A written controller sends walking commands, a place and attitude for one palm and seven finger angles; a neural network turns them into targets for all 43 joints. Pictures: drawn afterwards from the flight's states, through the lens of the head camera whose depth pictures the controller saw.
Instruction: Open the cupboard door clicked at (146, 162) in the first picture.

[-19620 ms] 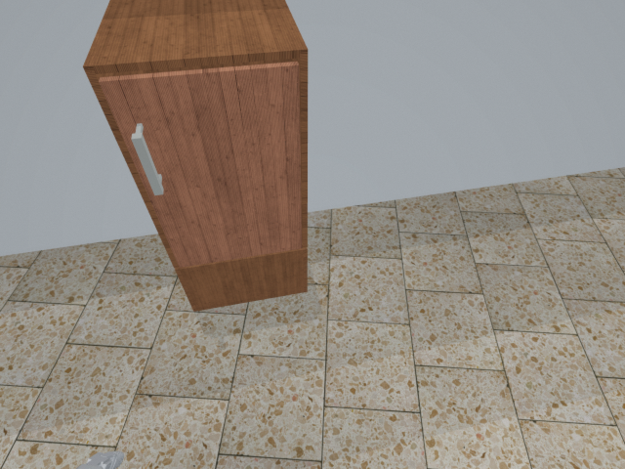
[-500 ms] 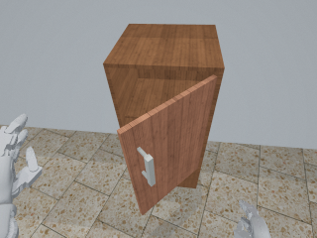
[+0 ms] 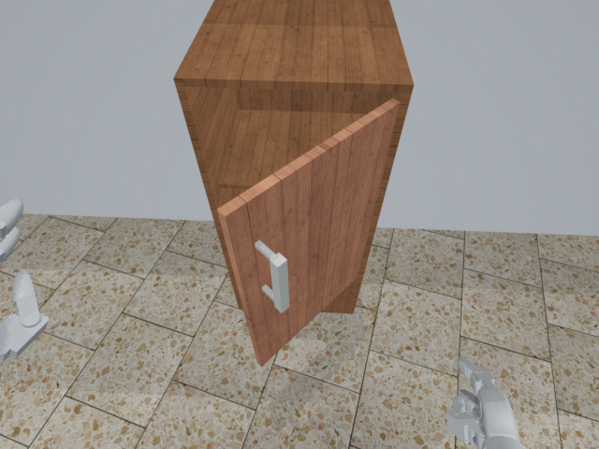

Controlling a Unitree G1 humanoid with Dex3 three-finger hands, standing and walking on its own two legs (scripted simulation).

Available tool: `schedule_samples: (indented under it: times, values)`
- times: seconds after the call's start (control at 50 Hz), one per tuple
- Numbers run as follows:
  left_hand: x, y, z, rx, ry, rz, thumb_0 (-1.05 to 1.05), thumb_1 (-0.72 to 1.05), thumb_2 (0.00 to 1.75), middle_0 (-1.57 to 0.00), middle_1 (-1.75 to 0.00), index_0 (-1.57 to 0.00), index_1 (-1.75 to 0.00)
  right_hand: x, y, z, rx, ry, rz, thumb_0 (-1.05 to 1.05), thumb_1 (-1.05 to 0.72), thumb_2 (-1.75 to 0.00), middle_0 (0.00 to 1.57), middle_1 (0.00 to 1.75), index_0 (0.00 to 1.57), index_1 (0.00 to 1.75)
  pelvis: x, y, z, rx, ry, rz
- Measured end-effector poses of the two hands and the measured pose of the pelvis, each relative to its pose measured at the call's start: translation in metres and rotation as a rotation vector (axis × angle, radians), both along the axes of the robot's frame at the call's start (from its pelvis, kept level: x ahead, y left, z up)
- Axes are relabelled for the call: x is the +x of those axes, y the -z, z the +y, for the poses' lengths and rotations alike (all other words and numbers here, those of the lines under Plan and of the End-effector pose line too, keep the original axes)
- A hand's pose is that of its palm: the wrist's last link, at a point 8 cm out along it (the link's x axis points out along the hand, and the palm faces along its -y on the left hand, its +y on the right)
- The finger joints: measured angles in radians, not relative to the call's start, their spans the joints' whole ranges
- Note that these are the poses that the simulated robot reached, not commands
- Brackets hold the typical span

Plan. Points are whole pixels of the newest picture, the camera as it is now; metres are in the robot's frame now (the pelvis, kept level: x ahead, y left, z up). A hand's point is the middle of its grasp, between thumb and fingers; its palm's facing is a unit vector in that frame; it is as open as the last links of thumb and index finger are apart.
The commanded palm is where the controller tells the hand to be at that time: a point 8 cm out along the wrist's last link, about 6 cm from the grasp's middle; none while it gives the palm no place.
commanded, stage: step back with the hand held close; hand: left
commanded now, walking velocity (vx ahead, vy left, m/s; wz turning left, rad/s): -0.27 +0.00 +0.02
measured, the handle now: (272, 278) +0.38 +0.08 -0.05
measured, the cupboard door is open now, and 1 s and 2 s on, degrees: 47 47 47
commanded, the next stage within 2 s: stop stepping back and stand still in 0.82 s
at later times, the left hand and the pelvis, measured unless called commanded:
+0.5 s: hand out of the picture +0.12 +0.28 +0.16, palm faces +0.45 -0.74 -0.50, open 7.4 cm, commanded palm +0.05 +0.32 +0.17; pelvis -0.08 +0.01 -0.02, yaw +3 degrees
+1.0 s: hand out of the picture +0.03 +0.28 +0.17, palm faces +0.43 -0.78 -0.45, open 7.4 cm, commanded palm -0.03 +0.31 +0.17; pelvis -0.17 +0.01 +0.00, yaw +1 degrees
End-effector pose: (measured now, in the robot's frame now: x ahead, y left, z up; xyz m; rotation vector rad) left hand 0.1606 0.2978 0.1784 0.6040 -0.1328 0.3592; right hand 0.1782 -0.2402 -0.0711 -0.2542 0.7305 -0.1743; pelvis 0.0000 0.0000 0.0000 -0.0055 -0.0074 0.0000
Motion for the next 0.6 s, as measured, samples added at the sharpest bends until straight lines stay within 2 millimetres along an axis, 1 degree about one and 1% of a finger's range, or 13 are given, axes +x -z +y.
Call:
schedule_samples:
  times: [0.16, 0.3, 0.38, 0.48, 0.54, 0.6]
  values:
    - [-0.035, 0.0, 0.004, 0.021, -0.012, -0.066, 0.01, 0.89, 0.9, -0.21, -0.3, -0.21, -0.3, -0.031, 0.004, 0.012, 0.01, -0.032, -0.015, 0.01, -0.9, -0.9, 0.2, 0.3, 0.21, 0.3, -0.03, 0.007, 0.002, -0.003, -0.009, -0.011]
    - [-0.062, 0.002, 0.006, 0.026, -0.03, -0.117, 0.01, 0.89, 0.9, -0.21, -0.3, -0.21, -0.3, -0.057, 0.012, 0.013, -0.003, -0.056, 0.0, 0.01, -0.9, -0.9, 0.2, 0.3, 0.21, 0.3, -0.051, 0.013, 0.001, -0.016, -0.028, -0.011]
    - [-0.072, 0.003, 0.009, 0.011, -0.025, -0.141, 0.01, 0.89, 0.9, -0.21, -0.3, -0.21, -0.3, -0.073, 0.015, 0.011, -0.025, -0.045, 0.018, 0.01, -0.9, -0.9, 0.2, 0.3, 0.21, 0.3, -0.062, 0.015, 0.006, -0.019, -0.025, -0.01]
    - [-0.078, 0.003, 0.016, 0.022, -0.005, -0.148, 0.01, 0.89, 0.9, -0.21, -0.3, -0.21, -0.3, -0.093, 0.015, 0.013, -0.043, -0.02, 0.028, 0.01, -0.9, -0.9, 0.2, 0.3, 0.21, 0.3, -0.077, 0.015, 0.011, -0.039, -0.036, -0.015]
    - [-0.088, -0.002, 0.02, 0.066, -0.006, -0.156, 0.01, 0.89, 0.9, -0.21, -0.3, -0.21, -0.3, -0.099, 0.014, 0.017, -0.03, -0.032, 0.025, 0.01, -0.9, -0.9, 0.2, 0.3, 0.21, 0.3, -0.082, 0.015, 0.008, -0.052, -0.073, -0.013]
    - [-0.105, -0.007, 0.02, 0.105, -0.028, -0.171, 0.01, 0.89, 0.9, -0.21, -0.3, -0.21, -0.3, -0.098, 0.015, 0.02, -0.023, -0.082, 0.019, 0.01, -0.9, -0.9, 0.2, 0.3, 0.21, 0.3, -0.085, 0.018, 0.001, -0.046, -0.099, 0.026]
